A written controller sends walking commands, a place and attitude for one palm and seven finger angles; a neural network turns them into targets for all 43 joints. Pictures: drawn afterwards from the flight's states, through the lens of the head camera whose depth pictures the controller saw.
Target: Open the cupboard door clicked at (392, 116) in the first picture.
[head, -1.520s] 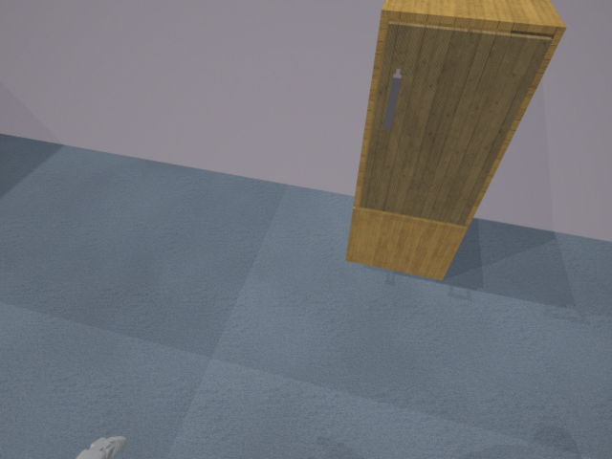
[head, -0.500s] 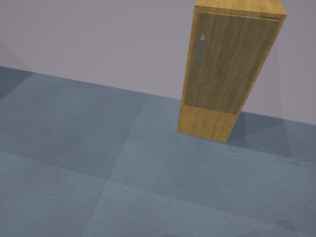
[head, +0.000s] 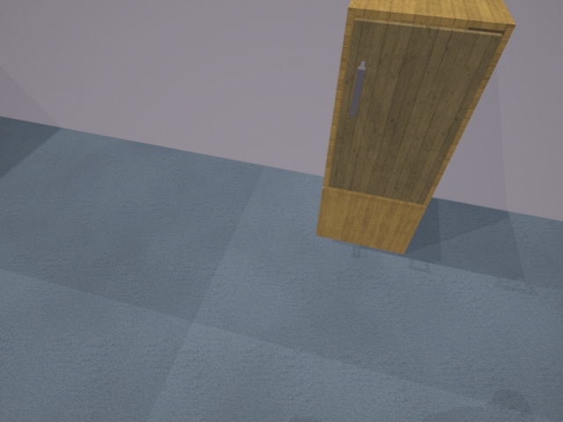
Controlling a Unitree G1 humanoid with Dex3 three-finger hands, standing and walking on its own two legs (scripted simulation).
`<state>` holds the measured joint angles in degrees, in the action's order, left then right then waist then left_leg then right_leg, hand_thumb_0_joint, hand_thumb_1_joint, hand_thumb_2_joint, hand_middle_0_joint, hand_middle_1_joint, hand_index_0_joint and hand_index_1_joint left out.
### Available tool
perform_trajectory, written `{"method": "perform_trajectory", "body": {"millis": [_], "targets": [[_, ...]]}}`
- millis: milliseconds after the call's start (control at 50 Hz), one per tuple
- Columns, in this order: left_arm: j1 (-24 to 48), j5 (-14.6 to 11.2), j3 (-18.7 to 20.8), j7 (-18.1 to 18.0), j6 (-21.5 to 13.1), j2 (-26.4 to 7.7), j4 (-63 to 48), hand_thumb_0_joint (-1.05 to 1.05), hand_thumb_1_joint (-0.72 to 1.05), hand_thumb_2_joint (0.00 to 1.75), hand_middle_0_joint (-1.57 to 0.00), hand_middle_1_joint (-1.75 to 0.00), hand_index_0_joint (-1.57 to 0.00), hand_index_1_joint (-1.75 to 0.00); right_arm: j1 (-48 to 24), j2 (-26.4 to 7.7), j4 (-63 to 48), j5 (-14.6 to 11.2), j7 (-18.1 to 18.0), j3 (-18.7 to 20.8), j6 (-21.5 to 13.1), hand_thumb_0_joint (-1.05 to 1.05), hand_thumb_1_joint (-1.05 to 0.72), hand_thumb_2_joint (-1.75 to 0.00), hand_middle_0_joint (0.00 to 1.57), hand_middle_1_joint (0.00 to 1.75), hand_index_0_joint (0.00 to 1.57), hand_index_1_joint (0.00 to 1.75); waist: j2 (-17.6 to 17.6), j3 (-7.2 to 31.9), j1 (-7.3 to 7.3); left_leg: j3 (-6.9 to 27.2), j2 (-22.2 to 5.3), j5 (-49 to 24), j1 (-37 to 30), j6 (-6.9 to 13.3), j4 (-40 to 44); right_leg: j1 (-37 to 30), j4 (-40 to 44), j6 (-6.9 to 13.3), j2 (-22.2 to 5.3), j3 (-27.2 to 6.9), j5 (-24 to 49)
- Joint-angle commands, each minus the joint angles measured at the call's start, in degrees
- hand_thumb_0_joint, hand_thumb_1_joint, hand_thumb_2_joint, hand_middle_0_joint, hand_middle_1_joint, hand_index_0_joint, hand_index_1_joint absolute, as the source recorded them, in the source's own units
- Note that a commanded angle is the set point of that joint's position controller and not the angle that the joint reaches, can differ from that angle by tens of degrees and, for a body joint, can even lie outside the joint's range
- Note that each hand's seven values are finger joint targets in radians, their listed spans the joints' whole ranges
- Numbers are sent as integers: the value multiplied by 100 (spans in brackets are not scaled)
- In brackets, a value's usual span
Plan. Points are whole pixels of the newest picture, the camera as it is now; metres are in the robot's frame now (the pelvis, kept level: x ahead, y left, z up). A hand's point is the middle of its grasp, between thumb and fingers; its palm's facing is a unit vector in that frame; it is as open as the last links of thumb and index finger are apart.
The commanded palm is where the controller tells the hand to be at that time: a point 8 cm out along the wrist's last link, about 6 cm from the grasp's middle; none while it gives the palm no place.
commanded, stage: walk to a spot facing it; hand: left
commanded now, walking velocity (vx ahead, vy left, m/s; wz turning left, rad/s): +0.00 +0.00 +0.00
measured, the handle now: (358, 88) +0.97 -0.16 -0.01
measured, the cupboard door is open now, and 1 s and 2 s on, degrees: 0 0 0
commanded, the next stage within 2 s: turn to face it in 1.54 s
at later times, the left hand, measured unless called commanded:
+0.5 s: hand out of the picture +0.06 +0.17 -0.18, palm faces -0.16 -0.95 -0.28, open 7.4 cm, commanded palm none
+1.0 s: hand out of the picture +0.10 +0.19 -0.18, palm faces -0.35 -0.91 -0.22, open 7.4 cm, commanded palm none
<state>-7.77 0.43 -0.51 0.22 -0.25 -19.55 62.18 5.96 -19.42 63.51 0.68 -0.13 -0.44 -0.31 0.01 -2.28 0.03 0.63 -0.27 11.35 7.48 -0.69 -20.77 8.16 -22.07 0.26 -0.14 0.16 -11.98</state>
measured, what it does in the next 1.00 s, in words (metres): steps on the spot, turning right: left foot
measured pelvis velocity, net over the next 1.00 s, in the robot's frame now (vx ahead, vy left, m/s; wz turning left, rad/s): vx -0.03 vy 0.01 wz -0.45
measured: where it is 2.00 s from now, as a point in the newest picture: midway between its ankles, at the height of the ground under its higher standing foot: outside the picture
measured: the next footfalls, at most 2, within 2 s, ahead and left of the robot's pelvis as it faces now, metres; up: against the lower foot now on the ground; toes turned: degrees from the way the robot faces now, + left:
left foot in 0.96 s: +0.02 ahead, +0.11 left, +0.00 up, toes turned -26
right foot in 1.44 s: +0.02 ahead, -0.19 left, +0.00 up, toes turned -52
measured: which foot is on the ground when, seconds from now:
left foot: down 0.00-0.44, up 0.46-0.94, down 0.96-1.00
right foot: down 0.00-0.96, up 0.98-1.00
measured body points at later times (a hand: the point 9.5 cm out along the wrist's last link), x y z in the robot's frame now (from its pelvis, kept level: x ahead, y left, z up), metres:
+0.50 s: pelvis -0.03 -0.03 -0.03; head +0.00 -0.06 +0.42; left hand +0.07 +0.22 -0.16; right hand +0.00 -0.29 -0.19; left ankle -0.01 +0.12 -0.72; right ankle -0.01 -0.10 -0.75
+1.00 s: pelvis -0.03 +0.01 -0.01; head -0.01 +0.02 +0.44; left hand +0.12 +0.23 -0.16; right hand -0.05 -0.27 -0.13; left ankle -0.01 +0.13 -0.75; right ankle -0.01 -0.10 -0.73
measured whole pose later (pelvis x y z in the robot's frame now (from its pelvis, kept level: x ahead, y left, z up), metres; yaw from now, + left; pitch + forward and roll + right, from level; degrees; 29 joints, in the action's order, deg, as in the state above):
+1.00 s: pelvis -0.03 +0.01 -0.01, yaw -26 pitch +2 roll -1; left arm -15.8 0.9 4.5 1.0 3.4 -14.4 53.0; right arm 11.1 -13.4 52.1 0.8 -1.6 2.4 0.0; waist -1.9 1.0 1.5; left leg 0.2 0.4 16.9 11.1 0.9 -26.3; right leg 22.9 -33.2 1.0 9.1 -11.0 -17.4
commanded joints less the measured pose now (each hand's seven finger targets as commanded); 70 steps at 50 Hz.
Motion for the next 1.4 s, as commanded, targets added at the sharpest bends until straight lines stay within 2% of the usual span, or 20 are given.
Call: {"method": "perform_trajectory", "body": {"millis": [0,180,360,400,420,440,480,580,700,860,920,940,960,980,1000,1060,1180,1300,1360,1380], "targets": [[235,23,253,-90,-144,-1182,-338,0,90,90,-20,-30,-20,-30,-226,-1164,-347,-20,-57,243,-153,0,-90,-90,20,30,20,30,-39,411,4,501,-634,-800,-68,189,291,-41,419,151,-705,-607,790],[-208,52,314,-80,206,-598,-701,0,90,90,-20,-30,-20,-30,315,-593,-657,6,-174,321,68,0,-90,-90,20,30,20,30,-6,315,-36,-2,-878,-686,15,122,-397,731,-519,136,-467,-867,1461],[-675,65,463,55,293,-153,-1127,0,90,90,-20,-30,-20,-30,-1,-669,-1203,28,-161,563,48,0,-90,-90,20,30,20,30,1097,380,199,244,-1989,-1171,610,835,-373,973,-2448,-76,-44,-71,-1323],[-1161,100,555,62,225,-259,-1058,0,90,90,-20,-30,-20,-30,-177,-536,-1326,36,-150,580,101,0,-90,-90,20,30,20,30,320,254,482,-415,-1471,-565,1389,339,-1768,167,-1114,47,-246,-386,-16],[-1317,181,674,-18,130,-881,-1086,0,90,90,-20,-30,-20,-30,-29,-66,-1463,-1,-124,507,153,0,-90,-90,20,30,20,30,-1769,261,470,-1009,-413,1541,2464,-237,-3476,-79,142,460,-1580,-2705,1079],[-1474,100,673,-88,145,-1012,-1099,0,90,90,-20,-30,-20,-30,-283,-20,-1618,0,-134,479,168,0,-90,-90,20,30,20,30,-1674,200,566,-205,-120,2339,2609,-237,-4288,369,632,897,-2065,-3537,1751],[-920,67,667,-133,153,-683,-1246,0,90,90,-20,-30,-20,-30,-153,-141,-1463,-6,-126,550,215,0,-90,-90,20,30,20,30,-1180,-57,302,267,-343,1549,2568,-171,-4679,754,815,804,-1593,-3163,267],[-719,33,617,-106,72,-374,-1357,0,90,90,-20,-30,-20,-30,259,-13,-1228,38,-100,542,203,0,-90,-90,20,30,20,30,-498,604,97,137,-306,663,2364,-324,-4390,77,470,666,-916,-2277,578],[-1041,59,666,-105,101,-345,-1269,0,90,90,-20,-30,-20,-30,4,-8,-1405,31,-171,521,207,0,-90,-90,20,30,20,30,-663,641,252,245,-223,903,2459,-375,-3867,-246,502,718,-892,-2703,734],[-770,134,717,-31,141,-501,-1370,0,90,90,-20,-30,-20,-30,309,6,-1509,-21,-111,486,37,0,-90,-90,20,30,20,30,-971,554,243,47,81,1535,1027,-104,-1567,702,1014,910,-640,-3260,-1508],[-201,82,708,4,157,-352,-1554,0,90,90,-20,-30,-20,-30,1621,-202,-1167,-46,-200,558,-83,0,-90,-90,20,30,20,30,-408,813,-441,129,-129,875,-1604,195,323,2455,181,298,71,-2489,-2016],[-299,26,637,77,165,42,-1641,0,90,90,-20,-30,-20,-30,1757,-709,-1158,30,-257,646,-104,0,-90,-90,20,30,20,30,1166,694,-521,1706,-1549,2294,-2217,477,1156,3734,-1340,12,801,-1478,-2328],[-96,31,680,109,123,31,-1786,0,90,90,-20,-30,-20,-30,1331,-999,-1354,-7,-262,684,-82,0,-90,-90,20,30,20,30,1804,159,-389,2702,-2770,2863,-1239,741,1452,4001,-2627,-176,511,-653,-1901],[-50,101,771,166,115,-199,-1791,0,90,90,-20,-30,-20,-30,895,-798,-1545,29,-250,586,-89,0,-90,-90,20,30,20,30,1016,-242,-191,2621,-2798,2619,-270,1020,1543,3638,-3320,-245,131,-658,-1499],[-275,184,823,197,163,-236,-1569,0,90,90,-20,-30,-20,-30,556,-404,-1580,57,-207,474,-105,0,-90,-90,20,30,20,30,693,-445,89,1823,-2196,2171,268,748,1403,3254,-3691,-280,125,-624,-945],[-616,183,723,285,245,113,-1326,0,90,90,-20,-30,-20,-30,633,-56,-1517,46,-242,322,-192,0,-90,-90,20,30,20,30,602,-421,226,300,-1401,275,382,416,983,3087,-4591,-338,115,-220,-311],[71,125,573,252,284,347,-1508,0,90,90,-20,-30,-20,-30,1682,-19,-1098,59,-285,339,-239,0,-90,-90,20,30,20,30,839,-446,-135,-263,-1594,-3079,-763,666,218,3500,-4132,-424,-173,126,-323],[697,96,489,292,241,437,-1624,0,90,90,-20,-30,-20,-30,1926,-171,-838,102,-229,463,-193,0,-90,-90,20,30,20,30,1036,-385,-347,-866,-1856,-2954,-856,747,-60,2617,-2435,-205,-237,643,-609],[476,108,512,287,142,318,-1575,0,90,90,-20,-30,-20,-30,1889,-260,-804,79,-185,513,-200,0,-90,-90,20,30,20,30,977,-95,-185,-1091,-1964,-3660,-781,641,-712,1706,-1755,21,-14,852,-878],[-56,122,562,276,68,205,-1444,0,90,90,-20,-30,-20,-30,1789,-291,-831,51,-175,523,-206,0,-90,-90,20,30,20,30,826,240,120,-1320,-1861,-3869,-594,463,-1563,855,-1189,115,79,857,-648]]}}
